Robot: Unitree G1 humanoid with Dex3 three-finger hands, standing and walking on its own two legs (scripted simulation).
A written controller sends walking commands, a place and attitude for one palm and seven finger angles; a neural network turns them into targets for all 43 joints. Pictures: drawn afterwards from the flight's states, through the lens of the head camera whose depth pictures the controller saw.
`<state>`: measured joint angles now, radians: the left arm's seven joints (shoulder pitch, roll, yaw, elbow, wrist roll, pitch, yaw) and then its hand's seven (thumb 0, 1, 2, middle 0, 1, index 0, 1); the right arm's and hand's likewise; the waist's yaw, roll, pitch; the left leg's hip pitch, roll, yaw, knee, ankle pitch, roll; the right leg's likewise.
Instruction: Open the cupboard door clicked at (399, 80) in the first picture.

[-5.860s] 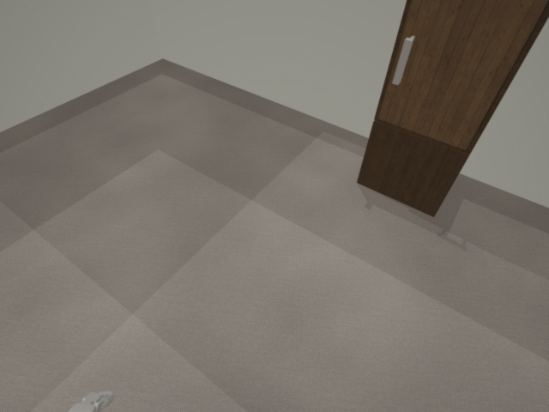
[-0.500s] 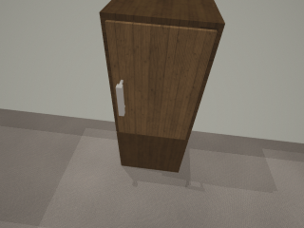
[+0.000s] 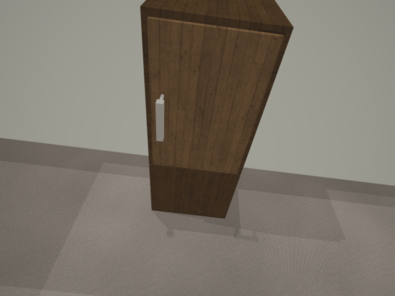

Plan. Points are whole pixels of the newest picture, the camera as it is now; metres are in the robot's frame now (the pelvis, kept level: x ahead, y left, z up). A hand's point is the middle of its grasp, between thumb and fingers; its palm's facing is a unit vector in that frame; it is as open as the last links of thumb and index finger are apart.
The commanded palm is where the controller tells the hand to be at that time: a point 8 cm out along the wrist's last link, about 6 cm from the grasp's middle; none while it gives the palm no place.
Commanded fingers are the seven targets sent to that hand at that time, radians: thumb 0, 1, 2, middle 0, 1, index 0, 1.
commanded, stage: come to a stop and stand still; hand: left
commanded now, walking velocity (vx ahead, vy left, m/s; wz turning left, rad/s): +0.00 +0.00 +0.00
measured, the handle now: (161, 118) +0.70 +0.14 -0.05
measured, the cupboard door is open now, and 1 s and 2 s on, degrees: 0 0 0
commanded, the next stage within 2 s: look again from close up in 0.88 s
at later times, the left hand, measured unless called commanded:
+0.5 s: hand out of the picture -0.10 +0.19 -0.16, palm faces +0.01 -0.99 -0.16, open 7.4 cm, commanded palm none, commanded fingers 0.00 0.90 0.90 -0.20 -0.30 -0.20 -0.30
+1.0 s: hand out of the picture +0.03 +0.21 -0.15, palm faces -0.01 -0.97 -0.23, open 7.3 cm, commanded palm none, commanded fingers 0.00 0.90 0.90 -0.20 -0.30 -0.20 -0.30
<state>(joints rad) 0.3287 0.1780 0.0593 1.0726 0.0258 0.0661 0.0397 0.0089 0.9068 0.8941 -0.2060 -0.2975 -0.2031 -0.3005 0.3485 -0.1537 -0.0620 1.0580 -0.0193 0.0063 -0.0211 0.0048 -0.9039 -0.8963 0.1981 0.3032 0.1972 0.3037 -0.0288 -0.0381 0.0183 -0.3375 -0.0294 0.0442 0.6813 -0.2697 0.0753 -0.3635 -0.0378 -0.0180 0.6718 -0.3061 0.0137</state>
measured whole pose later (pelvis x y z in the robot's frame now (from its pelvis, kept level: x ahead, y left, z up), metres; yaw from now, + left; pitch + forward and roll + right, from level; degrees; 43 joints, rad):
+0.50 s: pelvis -0.05 +0.03 +0.02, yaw -2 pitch -2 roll -3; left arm 0.44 0.12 0.04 1.11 0.02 0.03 0.04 0.01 0.91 0.89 -0.20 -0.30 -0.20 -0.30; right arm 0.39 -0.15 -0.07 1.10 -0.02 0.04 -0.01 0.01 -0.92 -0.90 0.20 0.30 0.20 0.30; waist -0.03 0.02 0.01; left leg -0.43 0.02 0.05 0.87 -0.32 -0.01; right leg 0.01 0.05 -0.07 0.33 -0.31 -0.03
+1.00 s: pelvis -0.02 +0.02 +0.02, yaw -2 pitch +0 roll +1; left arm 0.22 0.18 0.05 1.02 0.02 0.02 0.03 0.01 0.92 0.89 -0.20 -0.30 -0.20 -0.30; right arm 0.29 -0.10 -0.05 1.11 -0.02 0.00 -0.04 0.01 -0.91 -0.90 0.20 0.30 0.20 0.30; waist -0.02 -0.01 0.06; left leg -0.25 0.02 0.09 0.50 -0.25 0.01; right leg -0.24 -0.07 -0.03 0.49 -0.23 0.02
